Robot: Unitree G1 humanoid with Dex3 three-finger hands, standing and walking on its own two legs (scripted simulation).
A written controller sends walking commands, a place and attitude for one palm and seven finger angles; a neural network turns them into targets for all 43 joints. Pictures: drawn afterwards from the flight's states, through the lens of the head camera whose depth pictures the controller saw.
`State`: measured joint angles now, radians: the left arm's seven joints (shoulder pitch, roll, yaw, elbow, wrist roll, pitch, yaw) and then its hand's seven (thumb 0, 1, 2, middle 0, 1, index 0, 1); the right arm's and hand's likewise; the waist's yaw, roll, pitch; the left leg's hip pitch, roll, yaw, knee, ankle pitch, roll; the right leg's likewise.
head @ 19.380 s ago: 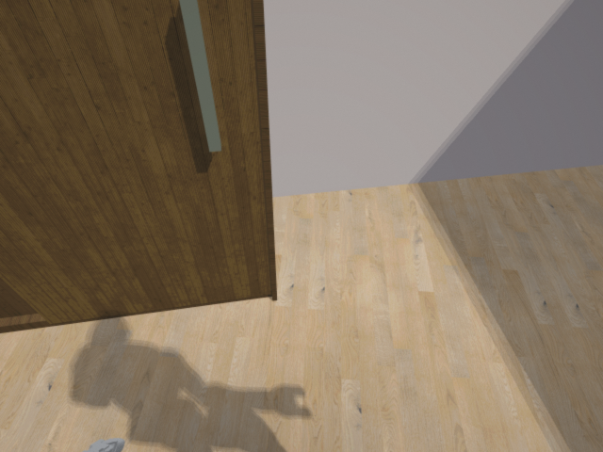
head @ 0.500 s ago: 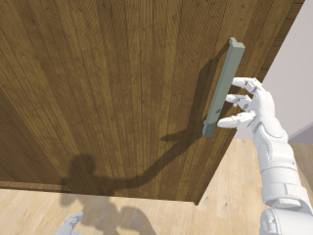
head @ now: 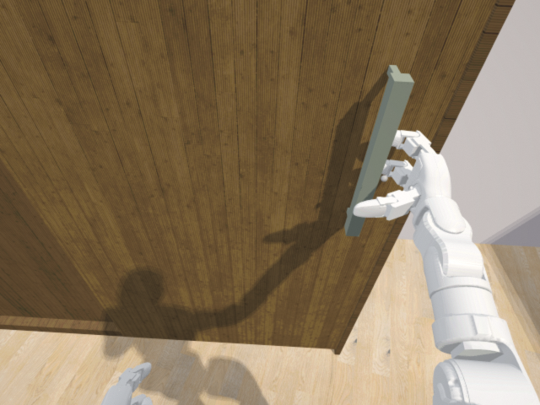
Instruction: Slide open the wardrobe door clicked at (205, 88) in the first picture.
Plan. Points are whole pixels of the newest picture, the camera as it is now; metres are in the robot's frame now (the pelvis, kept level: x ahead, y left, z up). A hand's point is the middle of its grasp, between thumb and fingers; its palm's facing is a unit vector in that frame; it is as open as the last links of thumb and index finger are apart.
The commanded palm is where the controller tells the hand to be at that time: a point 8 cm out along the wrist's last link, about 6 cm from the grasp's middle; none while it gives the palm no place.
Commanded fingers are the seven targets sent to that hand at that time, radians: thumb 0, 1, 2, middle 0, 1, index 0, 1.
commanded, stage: slide the fingers in behind the handle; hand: right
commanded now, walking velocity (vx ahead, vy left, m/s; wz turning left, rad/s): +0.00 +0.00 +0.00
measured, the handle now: (369, 162) +0.47 -0.12 +0.15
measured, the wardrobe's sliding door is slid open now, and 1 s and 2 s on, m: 0.00 0.00 0.00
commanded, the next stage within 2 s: grip the handle and tug to test in 0.86 s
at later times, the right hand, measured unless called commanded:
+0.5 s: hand (381, 180) +0.40 -0.12 +0.17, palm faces +0.03 +1.00 +0.00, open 14.4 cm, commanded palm +0.38 -0.16 +0.16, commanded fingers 0.00 0.50 -0.30 0.30 1.20 0.30 1.20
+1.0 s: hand (381, 179) +0.40 -0.12 +0.17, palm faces +0.01 +1.00 +0.01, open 14.2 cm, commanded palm +0.38 -0.17 +0.16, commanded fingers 0.00 0.36 -0.36 0.31 1.22 0.31 1.22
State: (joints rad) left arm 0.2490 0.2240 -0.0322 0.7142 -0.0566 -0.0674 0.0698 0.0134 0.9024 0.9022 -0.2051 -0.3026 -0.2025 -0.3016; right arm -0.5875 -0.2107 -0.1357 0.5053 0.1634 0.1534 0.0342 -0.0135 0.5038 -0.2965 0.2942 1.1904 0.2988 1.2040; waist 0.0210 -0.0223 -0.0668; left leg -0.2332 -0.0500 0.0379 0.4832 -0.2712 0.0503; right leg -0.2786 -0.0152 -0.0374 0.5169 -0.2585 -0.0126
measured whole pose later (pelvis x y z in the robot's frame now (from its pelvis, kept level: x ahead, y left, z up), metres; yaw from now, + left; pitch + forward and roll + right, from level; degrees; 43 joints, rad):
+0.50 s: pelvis +0.00 +0.00 +0.00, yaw -1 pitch +1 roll +0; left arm 0.23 0.23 -0.03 0.72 -0.05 -0.07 0.07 0.01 0.90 0.90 -0.20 -0.30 -0.20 -0.30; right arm -0.56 -0.18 -0.10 0.44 0.16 0.19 -0.01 -0.01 0.50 -0.30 0.22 1.16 0.23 1.17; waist 0.01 -0.02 -0.06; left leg -0.22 -0.05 0.05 0.48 -0.28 0.05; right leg -0.27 -0.01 -0.03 0.51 -0.26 -0.01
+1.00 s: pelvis +0.01 +0.00 +0.00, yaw +0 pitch +1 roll +0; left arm 0.23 0.23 -0.03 0.72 -0.05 -0.06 0.07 0.01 0.90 0.90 -0.20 -0.30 -0.20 -0.30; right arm -0.56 -0.19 -0.11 0.44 0.17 0.20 0.02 -0.01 0.50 -0.30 0.25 1.17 0.27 1.18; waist 0.01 -0.02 -0.07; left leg -0.21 -0.05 0.04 0.47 -0.28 0.05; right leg -0.26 -0.01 -0.03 0.51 -0.26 -0.01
